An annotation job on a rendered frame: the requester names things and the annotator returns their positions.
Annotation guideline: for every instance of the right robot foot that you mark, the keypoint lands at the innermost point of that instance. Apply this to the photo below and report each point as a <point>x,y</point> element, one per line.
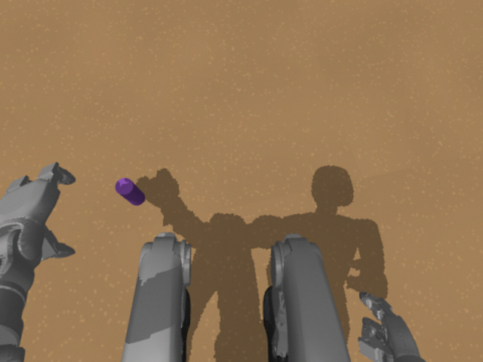
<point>269,324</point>

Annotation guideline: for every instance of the left robot arm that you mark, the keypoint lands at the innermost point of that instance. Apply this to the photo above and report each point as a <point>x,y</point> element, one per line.
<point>21,243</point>

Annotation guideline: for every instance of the left robot hand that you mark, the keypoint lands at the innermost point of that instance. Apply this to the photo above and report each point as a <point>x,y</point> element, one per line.
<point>35,200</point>

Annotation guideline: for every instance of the can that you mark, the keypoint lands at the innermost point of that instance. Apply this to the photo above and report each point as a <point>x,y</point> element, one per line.
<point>128,190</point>

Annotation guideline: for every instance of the right robot hand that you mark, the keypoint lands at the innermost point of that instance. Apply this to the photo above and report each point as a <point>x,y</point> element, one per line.
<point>386,342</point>

